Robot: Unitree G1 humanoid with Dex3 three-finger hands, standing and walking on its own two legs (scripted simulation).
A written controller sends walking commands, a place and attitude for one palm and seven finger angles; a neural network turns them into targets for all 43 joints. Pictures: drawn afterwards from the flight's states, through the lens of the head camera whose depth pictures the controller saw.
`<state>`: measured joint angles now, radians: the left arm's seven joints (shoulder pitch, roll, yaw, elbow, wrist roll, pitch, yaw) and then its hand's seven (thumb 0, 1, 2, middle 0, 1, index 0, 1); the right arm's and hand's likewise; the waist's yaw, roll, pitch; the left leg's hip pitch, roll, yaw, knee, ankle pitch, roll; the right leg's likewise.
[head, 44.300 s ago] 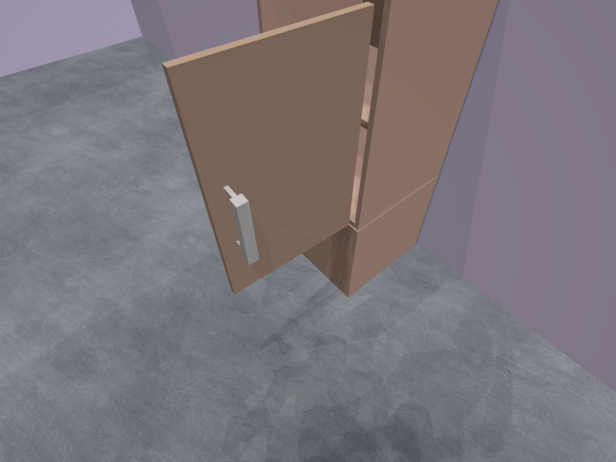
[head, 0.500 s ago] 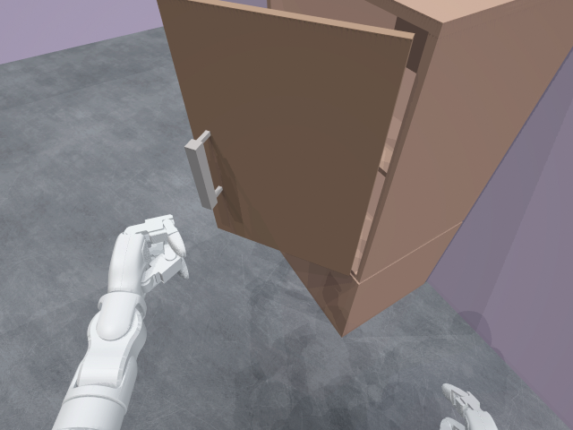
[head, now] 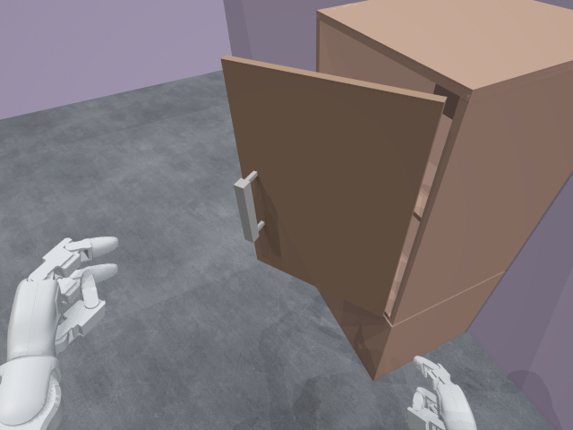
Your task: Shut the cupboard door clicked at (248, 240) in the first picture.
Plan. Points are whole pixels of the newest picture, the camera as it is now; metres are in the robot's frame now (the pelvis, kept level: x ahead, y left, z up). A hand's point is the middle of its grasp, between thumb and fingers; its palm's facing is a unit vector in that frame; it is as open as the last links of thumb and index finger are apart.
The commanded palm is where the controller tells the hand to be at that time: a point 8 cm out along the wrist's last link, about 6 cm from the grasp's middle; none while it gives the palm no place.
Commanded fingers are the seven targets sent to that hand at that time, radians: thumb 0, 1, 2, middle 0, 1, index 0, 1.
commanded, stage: draw the hand back to the body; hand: left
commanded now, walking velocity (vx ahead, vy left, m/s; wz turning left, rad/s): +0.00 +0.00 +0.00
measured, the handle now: (252, 207) +0.61 +0.17 -0.09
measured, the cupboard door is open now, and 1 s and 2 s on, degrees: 35 35 35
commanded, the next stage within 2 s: step back with the hand held close in 0.48 s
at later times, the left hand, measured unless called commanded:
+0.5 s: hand (72, 317) +0.18 +0.25 +0.16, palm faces +0.44 -0.80 -0.41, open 7.4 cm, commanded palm +0.13 +0.29 +0.17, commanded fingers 0.00 0.90 0.90 -0.20 -0.30 -0.20 -0.30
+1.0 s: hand (46, 321) +0.18 +0.28 +0.15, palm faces +0.36 -0.78 -0.51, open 7.4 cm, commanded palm +0.12 +0.31 +0.17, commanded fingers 0.00 0.90 0.90 -0.20 -0.30 -0.20 -0.30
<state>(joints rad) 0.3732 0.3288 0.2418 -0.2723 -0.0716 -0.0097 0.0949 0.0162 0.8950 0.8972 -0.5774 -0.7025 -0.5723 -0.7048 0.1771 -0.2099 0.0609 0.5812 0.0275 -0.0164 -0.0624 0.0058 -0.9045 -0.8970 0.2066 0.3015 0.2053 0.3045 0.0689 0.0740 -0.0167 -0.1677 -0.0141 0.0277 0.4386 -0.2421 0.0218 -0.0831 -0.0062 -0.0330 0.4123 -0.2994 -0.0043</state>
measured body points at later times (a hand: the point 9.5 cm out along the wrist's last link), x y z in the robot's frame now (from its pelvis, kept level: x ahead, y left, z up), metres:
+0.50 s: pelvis -0.01 -0.01 +0.00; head -0.03 -0.04 +0.45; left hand +0.15 +0.29 +0.18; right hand +0.18 -0.23 -0.09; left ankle +0.00 +0.10 -0.74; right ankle -0.05 -0.11 -0.74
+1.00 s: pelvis -0.03 +0.02 +0.00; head -0.02 +0.00 +0.45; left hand +0.15 +0.32 +0.18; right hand +0.15 -0.23 -0.09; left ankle +0.00 +0.10 -0.74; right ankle -0.05 -0.11 -0.74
